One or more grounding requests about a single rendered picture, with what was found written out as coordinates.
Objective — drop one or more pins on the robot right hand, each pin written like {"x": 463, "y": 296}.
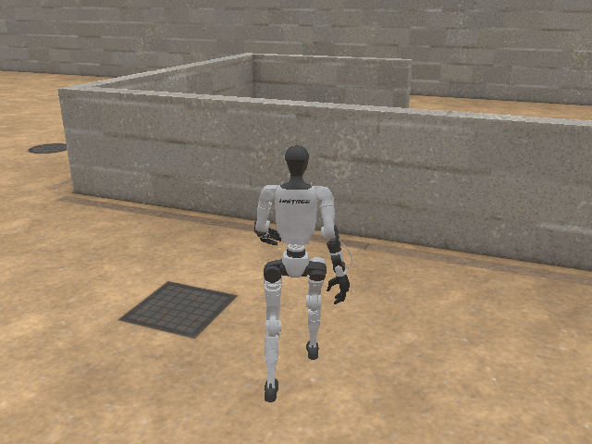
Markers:
{"x": 344, "y": 285}

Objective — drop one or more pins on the left robot upper arm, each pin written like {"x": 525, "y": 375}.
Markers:
{"x": 264, "y": 205}

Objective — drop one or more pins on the left robot thigh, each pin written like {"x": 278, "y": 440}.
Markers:
{"x": 273, "y": 284}

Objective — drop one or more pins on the robot right forearm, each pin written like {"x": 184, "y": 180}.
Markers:
{"x": 336, "y": 255}

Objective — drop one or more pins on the robot left forearm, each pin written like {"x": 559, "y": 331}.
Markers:
{"x": 260, "y": 234}

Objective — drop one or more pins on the right robot upper arm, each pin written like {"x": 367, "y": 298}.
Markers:
{"x": 324, "y": 195}

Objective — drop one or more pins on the robot left hand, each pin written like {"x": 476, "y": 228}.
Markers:
{"x": 273, "y": 235}

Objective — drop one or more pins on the robot right foot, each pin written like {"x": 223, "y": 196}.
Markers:
{"x": 312, "y": 352}

